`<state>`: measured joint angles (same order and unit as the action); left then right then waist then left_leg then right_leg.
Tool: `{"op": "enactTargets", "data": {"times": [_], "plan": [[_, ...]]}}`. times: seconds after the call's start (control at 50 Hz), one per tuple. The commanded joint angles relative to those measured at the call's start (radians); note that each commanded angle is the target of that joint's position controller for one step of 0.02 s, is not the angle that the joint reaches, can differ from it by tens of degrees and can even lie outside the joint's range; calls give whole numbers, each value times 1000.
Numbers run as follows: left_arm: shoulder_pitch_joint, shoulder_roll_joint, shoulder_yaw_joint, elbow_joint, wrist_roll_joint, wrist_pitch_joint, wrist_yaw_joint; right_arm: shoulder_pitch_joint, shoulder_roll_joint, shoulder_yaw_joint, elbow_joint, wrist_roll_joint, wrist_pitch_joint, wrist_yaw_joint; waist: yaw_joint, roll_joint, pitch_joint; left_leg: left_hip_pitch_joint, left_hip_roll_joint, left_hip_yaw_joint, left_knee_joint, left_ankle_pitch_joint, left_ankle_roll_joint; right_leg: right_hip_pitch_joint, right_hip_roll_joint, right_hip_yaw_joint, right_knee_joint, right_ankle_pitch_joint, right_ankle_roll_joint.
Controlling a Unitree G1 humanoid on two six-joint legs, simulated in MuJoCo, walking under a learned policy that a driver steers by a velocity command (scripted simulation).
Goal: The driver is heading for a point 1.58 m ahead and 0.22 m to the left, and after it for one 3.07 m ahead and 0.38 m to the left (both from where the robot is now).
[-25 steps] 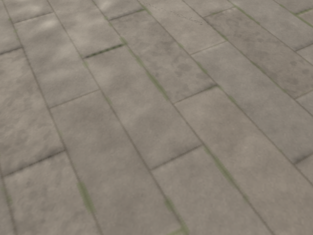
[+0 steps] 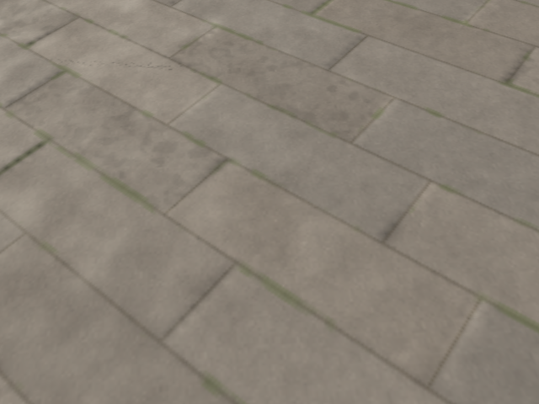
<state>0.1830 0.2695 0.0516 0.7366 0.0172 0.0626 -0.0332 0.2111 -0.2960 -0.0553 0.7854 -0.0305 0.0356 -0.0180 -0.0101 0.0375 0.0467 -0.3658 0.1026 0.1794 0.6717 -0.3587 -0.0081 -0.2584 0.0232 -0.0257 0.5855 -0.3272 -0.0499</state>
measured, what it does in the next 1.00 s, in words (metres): steps on the spot: left foot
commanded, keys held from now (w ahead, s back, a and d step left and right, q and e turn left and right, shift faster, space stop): no key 1.00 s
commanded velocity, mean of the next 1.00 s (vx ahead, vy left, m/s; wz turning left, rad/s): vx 0.00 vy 0.00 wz -0.13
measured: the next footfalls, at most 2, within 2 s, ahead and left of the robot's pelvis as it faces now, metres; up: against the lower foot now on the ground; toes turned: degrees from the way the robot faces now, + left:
left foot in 0.40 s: +0.04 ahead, +0.11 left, +0.00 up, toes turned -6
right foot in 1.52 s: +0.11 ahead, -0.11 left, +0.00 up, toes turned -7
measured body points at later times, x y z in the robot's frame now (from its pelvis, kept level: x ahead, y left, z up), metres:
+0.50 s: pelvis +0.00 +0.00 +0.02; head +0.01 +0.02 +0.47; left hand +0.12 +0.24 -0.12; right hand +0.06 -0.26 -0.11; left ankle +0.00 +0.11 -0.73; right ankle -0.01 -0.09 -0.73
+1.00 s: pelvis +0.00 +0.02 +0.02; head +0.00 +0.03 +0.47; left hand +0.03 +0.26 -0.14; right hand +0.01 -0.23 -0.13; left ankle +0.00 +0.11 -0.73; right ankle +0.00 -0.09 -0.73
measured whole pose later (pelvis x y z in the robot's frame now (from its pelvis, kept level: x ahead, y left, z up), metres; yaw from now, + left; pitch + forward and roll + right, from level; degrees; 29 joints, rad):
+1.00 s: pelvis +0.00 +0.02 +0.02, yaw -5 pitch -2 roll +0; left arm 0.24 0.21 0.00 1.12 0.01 0.01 0.03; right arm 0.24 -0.20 0.01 1.07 -0.01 0.00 -0.03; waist 0.00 -0.01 0.03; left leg -0.12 -0.04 0.00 0.36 -0.21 0.05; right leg -0.14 0.05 0.06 0.35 -0.18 -0.02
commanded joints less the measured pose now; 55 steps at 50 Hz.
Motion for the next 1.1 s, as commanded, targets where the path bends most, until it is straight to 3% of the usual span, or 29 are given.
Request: {"op": "enactTargets", "data": {"times": [0.02,0.04,0.06,0.1,0.16,0.26,0.32,0.36,0.38,0.4,0.42,0.44,0.46,0.5,0.54,0.6,0.72,1.1], "plan": [[132,268,74,-43,12,-17,25,-81,-80,-16,-123,2,19,-15,73,-215,1,-258,-64,-175,350,-223,-33,69,-384,490,-333,360,-235],[65,206,53,-50,4,-18,32,-50,-76,-18,-104,19,19,-8,27,-180,6,-231,-58,-199,365,-127,-24,46,-311,388,-327,341,-206],[-9,170,41,-61,4,-17,34,-11,-83,-22,-76,24,11,-2,-12,-165,1,-205,-57,-202,350,-49,-18,53,-239,313,-319,338,-163],[-33,124,25,-71,-7,-28,40,45,-99,-31,-40,1,7,7,-18,-174,-66,-165,-75,-179,394,4,-20,116,-192,243,-286,516,-153],[19,117,19,-49,-10,-41,39,34,-70,-23,-38,13,17,13,0,-131,-87,-153,-76,-184,340,5,-30,183,-205,241,-277,558,-160],[53,120,12,-15,4,-44,46,-3,-48,-8,-37,15,25,4,39,-164,-53,-53,-85,-183,110,-44,-14,175,-218,276,-274,448,-172],[37,126,8,2,9,-43,46,15,-44,-4,-22,26,19,-8,35,-161,-52,57,-107,-173,-18,-62,5,125,-218,298,-251,471,-172],[5,118,1,14,1,-44,50,60,-27,3,3,28,9,-16,-1,-134,-59,167,-115,-164,-204,44,20,93,-199,299,-217,473,-143],[-4,106,-5,20,-6,-46,53,84,-21,8,17,21,-2,-20,-22,-105,-65,270,-92,-190,-348,202,28,43,-183,294,-201,436,-104],[14,67,-19,21,-8,-54,52,88,-51,8,21,6,-18,-25,-5,-41,-94,366,7,-301,-396,282,43,-12,-148,275,-180,341,-52],[75,45,-22,30,-13,-57,47,32,-125,1,7,3,-29,-24,66,73,-83,338,121,-421,-385,425,90,-31,-43,189,-173,165,-21],[64,57,-22,62,-6,-47,50,-15,-97,7,12,18,-32,-11,53,90,-62,198,137,-403,-368,412,130,88,-17,154,-213,94,-9],[49,68,-21,78,0,-44,51,-42,-57,19,12,17,-37,-2,51,87,-45,171,89,-371,-376,325,105,131,-28,168,-237,146,-5],[26,97,-11,104,-3,-48,48,-16,-57,21,35,19,-40,-6,22,80,-27,186,18,-318,-381,256,63,136,-47,181,-237,238,-7],[40,86,-14,133,-4,-55,48,13,-58,20,65,25,-42,-12,16,47,-27,223,6,-304,-373,265,61,111,-61,188,-248,261,-4],[48,63,-21,184,-7,-57,55,17,-45,24,93,22,-40,-12,9,-12,-14,237,7,-304,-372,231,70,87,-60,190,-273,231,6],[58,58,-26,261,-7,-57,61,12,-40,29,152,21,-43,-13,11,-36,-4,224,0,-306,-385,197,74,95,-67,191,-288,227,10],[103,15,-51,399,-9,-59,74,84,13,55,293,21,-46,-20,14,-30,10,206,-19,-300,-384,217,74,99,-82,175,-276,236,9]]}}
